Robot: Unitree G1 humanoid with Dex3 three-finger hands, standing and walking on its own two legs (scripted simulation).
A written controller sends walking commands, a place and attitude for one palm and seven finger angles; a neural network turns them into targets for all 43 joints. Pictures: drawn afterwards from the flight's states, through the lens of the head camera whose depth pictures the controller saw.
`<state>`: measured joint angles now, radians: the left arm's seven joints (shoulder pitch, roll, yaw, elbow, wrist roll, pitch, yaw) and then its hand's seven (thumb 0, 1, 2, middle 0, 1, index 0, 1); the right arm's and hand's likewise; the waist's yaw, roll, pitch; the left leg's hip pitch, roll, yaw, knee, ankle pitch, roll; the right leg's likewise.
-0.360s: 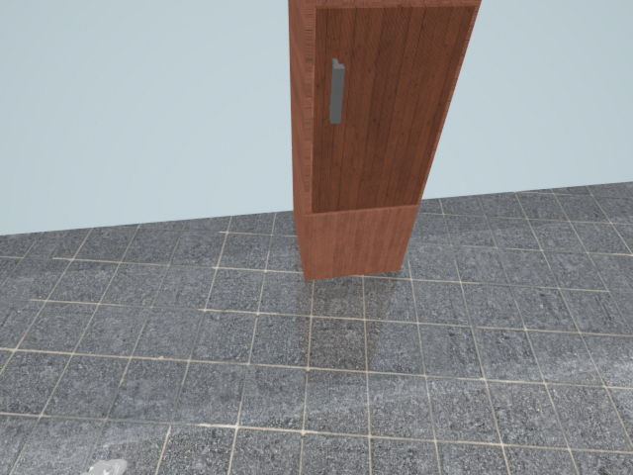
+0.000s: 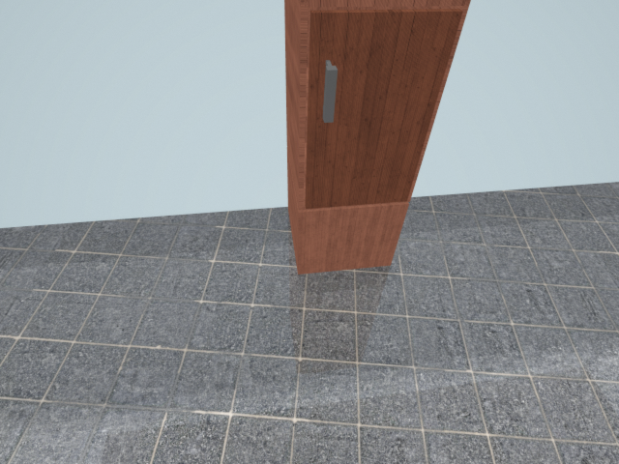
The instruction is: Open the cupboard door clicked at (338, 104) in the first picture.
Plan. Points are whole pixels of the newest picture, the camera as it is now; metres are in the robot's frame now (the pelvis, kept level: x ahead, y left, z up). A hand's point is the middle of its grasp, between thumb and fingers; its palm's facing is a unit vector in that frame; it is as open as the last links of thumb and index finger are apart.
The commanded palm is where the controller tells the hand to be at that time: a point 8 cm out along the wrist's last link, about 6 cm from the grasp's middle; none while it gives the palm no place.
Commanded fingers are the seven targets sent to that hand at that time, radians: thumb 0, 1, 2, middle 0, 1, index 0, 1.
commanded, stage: stand and wait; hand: left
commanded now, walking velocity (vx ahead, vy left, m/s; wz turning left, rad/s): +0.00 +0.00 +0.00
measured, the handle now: (328, 91) +0.94 +0.02 +0.04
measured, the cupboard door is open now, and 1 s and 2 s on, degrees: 0 0 0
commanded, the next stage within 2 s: look at it before walking up in 0.46 s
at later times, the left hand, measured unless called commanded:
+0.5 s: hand out of the picture +0.06 +0.23 -0.16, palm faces -0.04 -0.95 -0.32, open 7.4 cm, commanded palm none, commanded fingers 0.00 0.90 0.90 -0.20 -0.30 -0.20 -0.30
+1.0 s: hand out of the picture +0.07 +0.23 -0.15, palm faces -0.04 -0.94 -0.33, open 7.4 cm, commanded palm none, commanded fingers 0.00 0.90 0.90 -0.20 -0.30 -0.20 -0.30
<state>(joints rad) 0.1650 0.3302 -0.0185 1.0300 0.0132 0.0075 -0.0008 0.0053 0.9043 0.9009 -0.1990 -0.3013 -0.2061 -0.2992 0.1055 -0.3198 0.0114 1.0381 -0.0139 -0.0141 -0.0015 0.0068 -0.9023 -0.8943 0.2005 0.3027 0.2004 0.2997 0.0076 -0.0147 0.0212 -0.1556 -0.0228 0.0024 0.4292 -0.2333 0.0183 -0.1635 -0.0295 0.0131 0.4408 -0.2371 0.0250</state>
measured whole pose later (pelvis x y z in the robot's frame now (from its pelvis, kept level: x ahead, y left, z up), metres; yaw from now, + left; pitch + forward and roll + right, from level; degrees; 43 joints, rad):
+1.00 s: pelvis +0.00 -0.01 +0.00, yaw -1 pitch -2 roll +0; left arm 0.16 0.34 -0.01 1.09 0.01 -0.01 0.00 0.00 0.91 0.90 -0.20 -0.30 -0.21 -0.30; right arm 0.13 -0.33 0.01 1.12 -0.01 -0.02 0.00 0.01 -0.90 -0.89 0.20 0.30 0.20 0.30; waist 0.00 -0.01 0.03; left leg -0.13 0.00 0.00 0.36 -0.19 -0.01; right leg -0.15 0.00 0.01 0.38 -0.20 0.00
